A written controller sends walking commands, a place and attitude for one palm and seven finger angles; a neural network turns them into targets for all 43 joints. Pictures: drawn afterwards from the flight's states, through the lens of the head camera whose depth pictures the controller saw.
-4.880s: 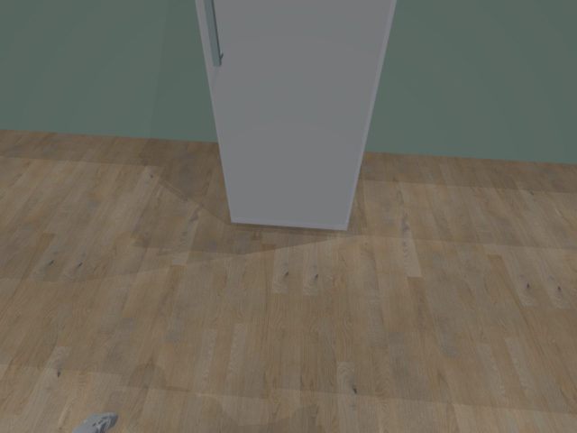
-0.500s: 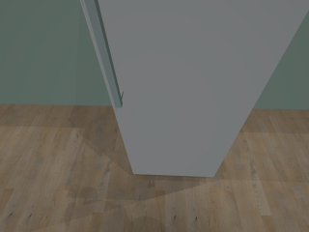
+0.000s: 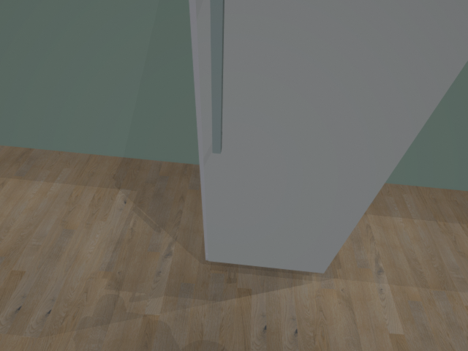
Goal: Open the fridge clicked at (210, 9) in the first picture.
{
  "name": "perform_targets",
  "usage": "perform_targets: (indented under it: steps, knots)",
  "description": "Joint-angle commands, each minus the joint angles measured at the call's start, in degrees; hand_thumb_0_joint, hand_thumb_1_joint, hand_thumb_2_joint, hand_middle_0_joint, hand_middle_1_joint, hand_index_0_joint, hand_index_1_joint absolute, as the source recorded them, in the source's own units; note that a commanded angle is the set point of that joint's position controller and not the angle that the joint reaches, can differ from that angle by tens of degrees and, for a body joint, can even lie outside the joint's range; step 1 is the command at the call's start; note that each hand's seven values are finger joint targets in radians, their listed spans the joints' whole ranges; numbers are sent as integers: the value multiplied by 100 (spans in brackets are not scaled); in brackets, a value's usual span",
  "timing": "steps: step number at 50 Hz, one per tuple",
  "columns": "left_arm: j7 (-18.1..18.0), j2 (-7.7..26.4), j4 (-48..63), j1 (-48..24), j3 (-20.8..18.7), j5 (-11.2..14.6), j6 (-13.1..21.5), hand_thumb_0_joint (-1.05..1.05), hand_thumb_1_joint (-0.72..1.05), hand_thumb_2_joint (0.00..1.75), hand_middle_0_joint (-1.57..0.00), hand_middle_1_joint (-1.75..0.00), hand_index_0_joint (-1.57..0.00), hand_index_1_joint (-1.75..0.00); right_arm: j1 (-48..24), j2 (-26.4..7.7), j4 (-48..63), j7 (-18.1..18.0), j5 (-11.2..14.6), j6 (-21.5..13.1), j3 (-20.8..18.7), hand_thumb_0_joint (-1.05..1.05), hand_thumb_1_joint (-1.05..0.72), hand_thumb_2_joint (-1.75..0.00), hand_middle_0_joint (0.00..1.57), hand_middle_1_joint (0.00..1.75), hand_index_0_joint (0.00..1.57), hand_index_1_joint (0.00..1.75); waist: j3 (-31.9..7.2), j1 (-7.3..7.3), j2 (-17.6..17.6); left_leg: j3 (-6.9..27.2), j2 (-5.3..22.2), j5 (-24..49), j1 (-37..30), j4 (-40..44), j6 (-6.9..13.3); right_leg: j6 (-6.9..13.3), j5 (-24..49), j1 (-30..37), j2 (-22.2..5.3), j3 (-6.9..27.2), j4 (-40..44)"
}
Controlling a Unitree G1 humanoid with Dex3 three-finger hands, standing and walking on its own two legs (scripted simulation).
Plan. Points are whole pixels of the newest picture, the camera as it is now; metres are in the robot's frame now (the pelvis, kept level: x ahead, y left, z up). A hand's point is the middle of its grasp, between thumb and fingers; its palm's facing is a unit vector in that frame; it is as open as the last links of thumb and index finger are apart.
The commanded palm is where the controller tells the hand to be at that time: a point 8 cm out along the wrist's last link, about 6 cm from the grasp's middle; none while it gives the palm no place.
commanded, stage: come to a stop and stand still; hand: left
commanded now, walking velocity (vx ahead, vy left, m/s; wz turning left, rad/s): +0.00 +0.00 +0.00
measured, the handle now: (218, 64) +0.55 +0.09 +0.22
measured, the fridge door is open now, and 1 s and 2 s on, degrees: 0 0 0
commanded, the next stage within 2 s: look again from close up in 0.66 s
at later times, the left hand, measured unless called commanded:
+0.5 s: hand out of the picture -0.05 +0.15 -0.17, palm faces +0.04 -0.99 -0.16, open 7.3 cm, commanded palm none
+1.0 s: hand out of the picture -0.03 +0.17 -0.18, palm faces +0.04 -0.98 -0.21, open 7.3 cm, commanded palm none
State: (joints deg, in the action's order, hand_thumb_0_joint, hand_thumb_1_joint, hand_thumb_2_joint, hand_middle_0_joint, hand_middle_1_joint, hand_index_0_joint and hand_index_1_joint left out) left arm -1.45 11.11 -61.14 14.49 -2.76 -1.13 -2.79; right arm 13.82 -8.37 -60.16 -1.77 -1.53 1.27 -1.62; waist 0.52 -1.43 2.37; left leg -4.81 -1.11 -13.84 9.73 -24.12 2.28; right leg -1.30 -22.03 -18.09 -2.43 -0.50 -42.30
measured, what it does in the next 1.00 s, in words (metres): steps on the spot: right foot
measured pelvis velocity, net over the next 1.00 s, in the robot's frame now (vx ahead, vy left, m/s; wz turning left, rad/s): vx -0.02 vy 0.01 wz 0.01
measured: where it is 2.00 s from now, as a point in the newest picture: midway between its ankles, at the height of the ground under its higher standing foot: outside the picture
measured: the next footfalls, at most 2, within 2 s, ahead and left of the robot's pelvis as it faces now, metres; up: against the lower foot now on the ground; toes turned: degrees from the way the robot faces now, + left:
right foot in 0.06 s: +0.01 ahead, -0.12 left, +0.00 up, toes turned -2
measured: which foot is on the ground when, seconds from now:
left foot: down 0.00-1.00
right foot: up 0.00-0.04, down 0.06-1.00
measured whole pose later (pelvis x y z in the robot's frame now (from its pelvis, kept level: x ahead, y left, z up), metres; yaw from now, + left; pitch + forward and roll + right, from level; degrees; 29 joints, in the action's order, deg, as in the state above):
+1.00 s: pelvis -0.02 +0.01 -0.01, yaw +1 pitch -1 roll +0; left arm -2.2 7.0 -63.4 18.7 0.9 -0.8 1.5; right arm 18.7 -9.2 -61.3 -1.1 -1.5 -0.6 0.0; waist -1.0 0.6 -2.9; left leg -4.2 -0.7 -15.4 14.6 -30.4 2.6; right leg -0.4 -17.2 -12.4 -1.6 -2.4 -30.2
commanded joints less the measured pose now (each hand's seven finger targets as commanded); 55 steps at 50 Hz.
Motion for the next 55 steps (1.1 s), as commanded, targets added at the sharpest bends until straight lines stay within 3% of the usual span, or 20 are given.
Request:
perform_targets:
  steps: [1, 2, 3, 4, 5, 6, 7, 12, 20, 26, 37, 38, 39, 40, 41, 42, 44, 45, 48, 55]
  knots:
    - [-27, 139, 122, 245, 57, 28, 206, 0, 90, 90, -20, -30, -20, -30, 236, -813, 77, -54, 73, -180, -119, 0, -90, -90, 20, 30, 20, 30, 18, 36, -715, 1099, 1267, 1820, -256, 508, 505, -18, 665, 461, -46, -47, 1751]
    - [-48, 203, 6, 413, 67, 30, 265, 0, 90, 90, -20, -30, -20, -30, 297, -722, 41, -44, 111, -209, -102, 0, -90, -90, 20, 30, 20, 30, -115, 21, -506, 972, 1074, 1754, -88, 256, 291, 23, 1412, 922, -162, 146, 2305]
    - [-72, 348, -59, 433, 79, 30, 318, 0, 90, 90, -20, -30, -20, -30, 322, -582, 20, -32, 159, -228, -73, 0, -90, -90, 20, 30, 20, 30, -213, 121, -177, 769, 845, 1497, 57, 113, 52, 166, 2030, 1160, -495, 571, 2335]
    - [-81, 417, -77, 367, 90, 40, 339, 0, 90, 90, -20, -30, -20, -30, 307, -492, 19, -18, 174, -230, -37, 0, -90, -90, 20, 30, 20, 30, -122, 187, -40, 653, 689, 1111, 40, 210, -68, 289, 2307, 1014, -721, 680, 2266]
    - [-73, 420, -100, 333, 127, 50, 338, 0, 90, 90, -20, -30, -20, -30, 330, -478, -10, 2, 165, -234, -22, 0, -90, -90, 20, 30, 20, 30, -104, 219, -180, 671, 640, 973, -120, 354, -100, 337, 2172, 847, -746, 604, 2220]
    - [-72, 356, -148, 300, 116, 36, 367, 0, 90, 90, -20, -30, -20, -30, 351, -453, -93, -3, 135, -199, -19, 0, -90, -90, 20, 30, 20, 30, -164, 231, 362, 610, 672, 1036, -200, 261, -122, 325, 2170, 826, -576, 549, 2198]
    - [-74, 298, -156, 297, 142, 51, 377, 0, 90, 90, -20, -30, -20, -30, 369, -527, -145, -11, 127, -196, -17, 0, -90, -90, 20, 30, 20, 30, -166, 236, 480, 569, 691, 990, -295, 276, -133, 318, 2058, 752, -564, 551, 2258]
    - [-79, 203, -227, 332, 176, 64, 316, 0, 90, 90, -20, -30, -20, -30, 437, -487, -366, -5, 114, -179, 45, 0, -90, -90, 20, 30, 20, 30, 435, 199, -53, 668, 698, 253, -51, 664, -110, 252, 766, 395, -406, 484, 2523]
    - [-79, 116, -309, 567, 166, 55, 292, 0, 90, 90, -20, -30, -20, -30, 666, -379, -485, -17, 83, -150, 58, 0, -90, -90, 20, 30, 20, 30, 653, 148, -262, 738, 677, -485, 352, 849, -105, 259, 322, 326, -333, 460, 2563]
    - [-86, 64, -291, 647, 172, 64, 335, 0, 90, 90, -20, -30, -20, -30, 845, -279, -530, -28, 97, -186, 62, 0, -90, -90, 20, 30, 20, 30, 451, 152, -116, 698, 676, -73, 248, 684, -104, 283, 520, 407, -366, 462, 2565]
    - [-92, -23, -316, 773, 189, 58, 348, 0, 90, 90, -20, -30, -20, -30, 881, -233, -527, -41, 97, -198, 58, 0, -90, -90, 20, 30, 20, 30, 511, 158, -193, 715, 700, -41, 269, 677, -100, 284, 632, 328, -337, 443, 2521]
    - [-286, 195, -380, 1084, 272, -53, 513, 0, 90, 90, -20, -30, -20, -30, 113, -492, -73, 59, 105, -310, 110, 0, -90, -90, 20, 30, 20, 30, 664, -107, -353, 481, 676, 419, 714, -596, -277, 301, 2128, 343, -605, 599, 2384]
    - [-237, 433, -104, 795, 220, 0, 559, 0, 90, 90, -20, -30, -20, -30, 550, -211, 58, 88, 90, -241, 100, 0, -90, -90, 20, 30, 20, 30, 108, 306, -249, 536, 449, -389, 462, -540, -246, 496, 455, 249, -814, 916, 2543]
    - [-185, 389, 20, 579, 202, 2, 551, 0, 90, 90, -20, -30, -20, -30, 725, -247, -12, 96, 48, -242, 82, 0, -90, -90, 20, 30, 20, 30, 189, 355, -516, 544, 432, -307, 378, -415, -187, 582, -351, -26, -691, 809, 2453]
    - [-166, 371, 8, 559, 196, 6, 593, 0, 90, 90, -20, -30, -20, -30, 916, -275, -19, 111, 11, -285, 112, 0, -90, -90, 20, 30, 20, 30, -249, 396, -831, 606, 497, 187, 197, -386, -128, 575, 214, 137, -532, 530, 2106]
    - [-147, 278, -4, 584, 221, 31, 592, 0, 90, 90, -20, -30, -20, -30, 918, -281, 14, 99, 26, -309, 121, 0, -90, -90, 20, 30, 20, 30, -194, 346, -895, 705, 590, 221, 327, -231, -81, 530, 343, 238, -392, 410, 1955]
    - [-115, 152, -4, 660, 246, 32, 540, 0, 90, 90, -20, -30, -20, -30, 792, -371, 111, 69, 44, -315, 122, 0, -90, -90, 20, 30, 20, 30, 104, 257, -678, 875, 672, -131, 693, 69, 1, 481, 372, 299, -254, 290, 1812]
    - [-105, 99, -18, 686, 262, 23, 526, 0, 90, 90, -20, -30, -20, -30, 745, -405, 157, 63, 52, -317, 118, 0, -90, -90, 20, 30, 20, 30, 245, 225, -418, 927, 676, -159, 800, 151, 30, 464, 447, 307, -223, 294, 1790]
    - [-90, 80, -5, 680, 272, 19, 503, 0, 90, 90, -20, -30, -20, -30, 752, -478, 157, 53, 54, -341, 131, 0, -90, -90, 20, 30, 20, 30, 490, 194, -104, 931, 700, -58, 852, 298, 65, 416, 648, 278, -225, 250, 1742]
    - [-94, 205, 40, 673, 238, 32, 478, 0, 90, 90, -20, -30, -20, -30, 701, -609, 59, 30, 60, -392, 143, 0, -90, -90, 20, 30, 20, 30, 350, 148, -62, 817, 690, 644, 493, 339, 75, 345, 1135, 450, -301, 267, 1749]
